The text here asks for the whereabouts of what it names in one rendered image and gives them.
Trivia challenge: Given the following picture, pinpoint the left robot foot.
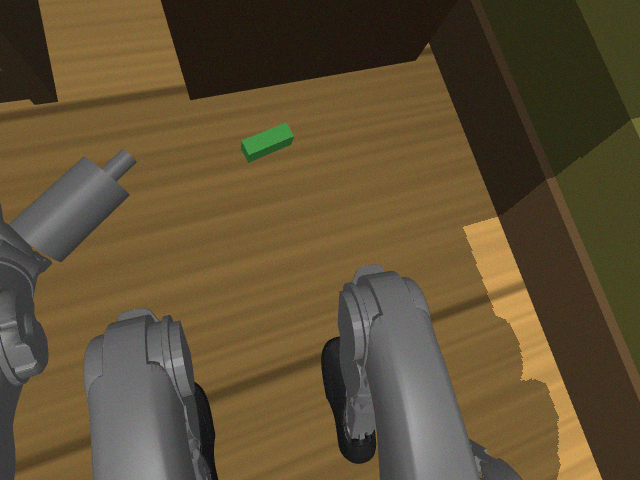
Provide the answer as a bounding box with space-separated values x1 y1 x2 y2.
194 382 218 480

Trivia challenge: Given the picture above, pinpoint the left robot arm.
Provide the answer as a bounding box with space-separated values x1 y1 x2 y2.
0 221 48 480

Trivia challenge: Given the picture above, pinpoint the bed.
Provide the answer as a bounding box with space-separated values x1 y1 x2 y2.
429 0 640 480

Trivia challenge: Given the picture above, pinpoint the bookshelf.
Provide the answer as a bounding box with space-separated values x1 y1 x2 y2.
0 0 58 105

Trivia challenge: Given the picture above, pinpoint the right robot hand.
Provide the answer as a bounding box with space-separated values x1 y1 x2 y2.
469 439 523 480

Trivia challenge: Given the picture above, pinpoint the left robot hand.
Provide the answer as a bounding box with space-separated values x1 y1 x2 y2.
0 204 52 274

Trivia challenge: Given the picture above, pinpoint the right robot foot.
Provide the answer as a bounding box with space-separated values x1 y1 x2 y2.
321 337 376 464

